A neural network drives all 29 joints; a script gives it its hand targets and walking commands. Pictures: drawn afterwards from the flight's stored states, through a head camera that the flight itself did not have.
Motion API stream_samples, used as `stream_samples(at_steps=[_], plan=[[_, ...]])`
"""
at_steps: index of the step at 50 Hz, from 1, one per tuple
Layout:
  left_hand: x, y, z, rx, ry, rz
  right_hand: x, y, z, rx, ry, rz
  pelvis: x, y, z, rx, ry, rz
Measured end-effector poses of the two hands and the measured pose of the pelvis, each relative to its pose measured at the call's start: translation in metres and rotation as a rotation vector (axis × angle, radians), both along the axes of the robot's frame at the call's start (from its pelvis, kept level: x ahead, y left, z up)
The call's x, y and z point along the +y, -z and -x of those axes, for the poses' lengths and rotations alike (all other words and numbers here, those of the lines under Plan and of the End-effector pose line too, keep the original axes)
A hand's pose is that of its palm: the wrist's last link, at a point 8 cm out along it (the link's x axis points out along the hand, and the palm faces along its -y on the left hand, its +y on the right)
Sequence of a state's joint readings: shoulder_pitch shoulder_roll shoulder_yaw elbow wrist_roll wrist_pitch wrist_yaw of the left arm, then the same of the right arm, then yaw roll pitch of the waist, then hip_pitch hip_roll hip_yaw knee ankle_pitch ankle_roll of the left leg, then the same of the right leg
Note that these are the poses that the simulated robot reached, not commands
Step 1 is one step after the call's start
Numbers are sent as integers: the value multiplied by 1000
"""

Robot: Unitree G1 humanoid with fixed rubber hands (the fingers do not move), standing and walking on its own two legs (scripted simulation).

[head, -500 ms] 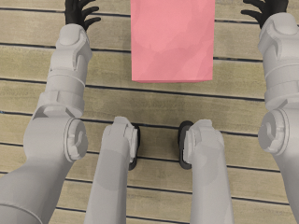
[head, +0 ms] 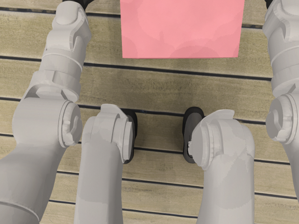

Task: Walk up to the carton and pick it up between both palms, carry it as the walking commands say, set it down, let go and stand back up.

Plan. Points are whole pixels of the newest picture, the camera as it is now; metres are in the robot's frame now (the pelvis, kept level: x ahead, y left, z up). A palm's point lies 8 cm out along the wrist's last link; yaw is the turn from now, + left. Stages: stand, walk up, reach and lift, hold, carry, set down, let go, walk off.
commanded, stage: reach and lift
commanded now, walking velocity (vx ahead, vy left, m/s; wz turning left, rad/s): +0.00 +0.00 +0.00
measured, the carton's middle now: (176, 7) +0.54 -0.04 -0.27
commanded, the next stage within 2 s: none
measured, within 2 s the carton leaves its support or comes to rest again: leaves its support in 1.70 s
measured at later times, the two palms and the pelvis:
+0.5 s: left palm (82, 6) +0.53 +0.17 -0.20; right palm out of the picture +0.54 -0.22 -0.20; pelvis +0.00 +0.00 -0.02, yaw +0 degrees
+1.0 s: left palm (101, 2) +0.53 +0.12 -0.20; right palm out of the picture +0.54 -0.20 -0.20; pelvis +0.00 +0.00 -0.02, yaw +1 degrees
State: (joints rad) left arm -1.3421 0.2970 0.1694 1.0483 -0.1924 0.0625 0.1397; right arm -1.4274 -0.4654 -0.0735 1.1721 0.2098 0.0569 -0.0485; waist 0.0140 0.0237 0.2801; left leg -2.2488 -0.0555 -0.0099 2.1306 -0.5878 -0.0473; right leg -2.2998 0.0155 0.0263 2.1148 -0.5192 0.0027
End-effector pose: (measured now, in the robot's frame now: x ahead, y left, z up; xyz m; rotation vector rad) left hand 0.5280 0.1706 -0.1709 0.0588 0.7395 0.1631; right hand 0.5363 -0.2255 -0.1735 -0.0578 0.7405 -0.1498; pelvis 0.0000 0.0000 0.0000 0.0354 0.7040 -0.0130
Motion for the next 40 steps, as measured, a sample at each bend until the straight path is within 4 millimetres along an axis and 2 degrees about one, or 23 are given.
stream_samples(at_steps=[5, 9, 17, 27, 40], plan=[[0, 23, 2, 16, 3, 8, 2, 23, 1, 17, -3, 3, 0, 13, 2, -30, -8, 3], [1, 32, 3, 11, 4, 8, 6, 30, -1, 9, -3, -3, 0, 19, 2, -60, -7, 7], [-2, 27, -3, -3, 10, 10, 4, 26, -4, -3, 3, 0, 0, 24, 0, -62, -11, 7], [-5, 28, 0, 5, 7, 19, 7, 27, -1, 4, -1, -7, 0, 23, 3, -60, -13, 5], [-28, 28, -3, 1, 32, 43, 26, 27, -6, 0, -15, -19, 0, 20, 5, -59, -16, 3]])
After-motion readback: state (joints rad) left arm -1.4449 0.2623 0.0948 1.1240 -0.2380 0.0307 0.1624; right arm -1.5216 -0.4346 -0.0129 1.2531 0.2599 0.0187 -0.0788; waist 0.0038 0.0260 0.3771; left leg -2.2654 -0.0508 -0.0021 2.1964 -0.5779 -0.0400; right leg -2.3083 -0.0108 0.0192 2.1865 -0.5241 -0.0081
